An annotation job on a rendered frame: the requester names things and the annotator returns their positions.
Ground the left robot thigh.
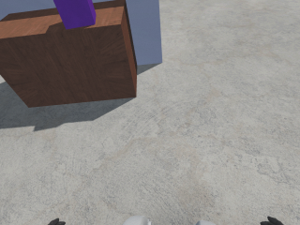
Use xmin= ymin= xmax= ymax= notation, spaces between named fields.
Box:
xmin=123 ymin=216 xmax=153 ymax=225

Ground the robot right hand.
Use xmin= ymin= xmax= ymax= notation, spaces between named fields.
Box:
xmin=260 ymin=216 xmax=283 ymax=225

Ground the carton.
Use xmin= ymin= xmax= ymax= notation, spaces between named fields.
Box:
xmin=53 ymin=0 xmax=97 ymax=30

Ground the pedestal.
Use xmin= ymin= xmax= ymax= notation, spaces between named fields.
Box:
xmin=0 ymin=0 xmax=138 ymax=108

